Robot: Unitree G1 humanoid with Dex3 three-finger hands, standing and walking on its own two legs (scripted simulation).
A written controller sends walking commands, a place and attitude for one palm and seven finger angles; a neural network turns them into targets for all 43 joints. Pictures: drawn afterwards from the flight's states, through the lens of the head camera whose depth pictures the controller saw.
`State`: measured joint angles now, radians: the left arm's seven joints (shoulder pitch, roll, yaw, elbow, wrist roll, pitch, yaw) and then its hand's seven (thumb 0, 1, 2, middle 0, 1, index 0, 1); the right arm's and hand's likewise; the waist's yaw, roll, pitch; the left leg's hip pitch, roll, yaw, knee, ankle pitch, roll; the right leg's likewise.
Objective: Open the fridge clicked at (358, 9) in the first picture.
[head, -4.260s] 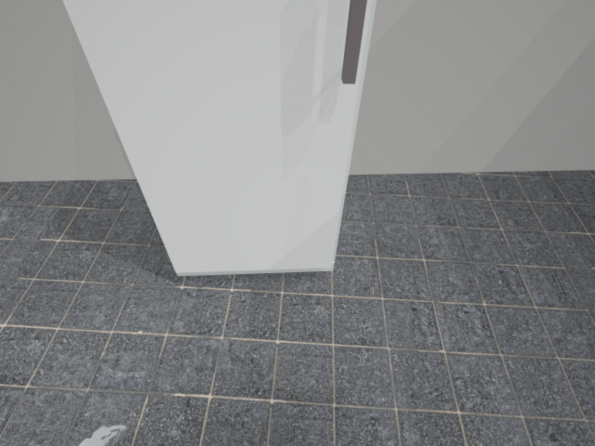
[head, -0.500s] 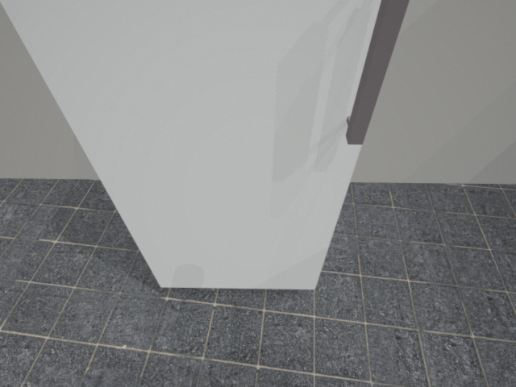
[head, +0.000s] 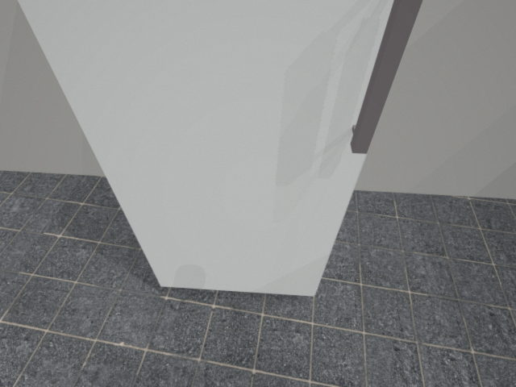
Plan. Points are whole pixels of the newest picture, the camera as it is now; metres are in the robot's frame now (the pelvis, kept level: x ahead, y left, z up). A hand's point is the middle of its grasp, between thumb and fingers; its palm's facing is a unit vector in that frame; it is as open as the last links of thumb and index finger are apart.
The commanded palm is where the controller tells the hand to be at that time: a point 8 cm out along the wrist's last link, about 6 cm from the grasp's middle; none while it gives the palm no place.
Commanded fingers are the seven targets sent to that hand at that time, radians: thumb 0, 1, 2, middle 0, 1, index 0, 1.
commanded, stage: come to a stop and stand still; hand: right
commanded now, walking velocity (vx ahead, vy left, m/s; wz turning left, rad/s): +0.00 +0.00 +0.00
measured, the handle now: (380, 67) +0.53 -0.16 +0.25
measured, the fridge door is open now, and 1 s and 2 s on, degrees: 0 0 0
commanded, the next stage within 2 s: look again from close up in 0.04 s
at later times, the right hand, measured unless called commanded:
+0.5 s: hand out of the picture +0.02 -0.15 -0.17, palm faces +0.03 +0.97 -0.24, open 7.3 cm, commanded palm none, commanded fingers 0.00 -0.90 -0.90 0.20 0.30 0.20 0.30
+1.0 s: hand out of the picture +0.00 -0.12 -0.17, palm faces +0.05 +0.98 -0.21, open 7.4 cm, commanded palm none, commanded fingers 0.00 -0.90 -0.90 0.20 0.30 0.20 0.30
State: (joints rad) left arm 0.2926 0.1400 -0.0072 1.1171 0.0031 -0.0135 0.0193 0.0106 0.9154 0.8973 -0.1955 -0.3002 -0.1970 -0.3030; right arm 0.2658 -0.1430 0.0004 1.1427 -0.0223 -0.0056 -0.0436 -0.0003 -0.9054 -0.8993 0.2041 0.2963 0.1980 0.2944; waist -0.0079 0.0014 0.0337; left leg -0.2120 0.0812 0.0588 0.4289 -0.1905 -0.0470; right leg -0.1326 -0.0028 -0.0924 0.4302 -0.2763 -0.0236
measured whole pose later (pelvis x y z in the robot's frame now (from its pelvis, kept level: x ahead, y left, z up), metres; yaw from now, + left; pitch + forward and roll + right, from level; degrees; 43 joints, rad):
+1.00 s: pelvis +0.00 +0.05 +0.00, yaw -1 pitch -2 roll -1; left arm 0.30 0.15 -0.01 1.12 0.01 -0.02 0.02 0.01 0.91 0.90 -0.19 -0.30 -0.19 -0.30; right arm 0.26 -0.15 0.00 1.12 -0.02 -0.01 -0.02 0.00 -0.91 -0.90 0.21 0.30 0.20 0.29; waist -0.01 -0.02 0.05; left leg -0.22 0.03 0.10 0.47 -0.23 0.03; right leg -0.12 -0.06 -0.06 0.41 -0.26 0.05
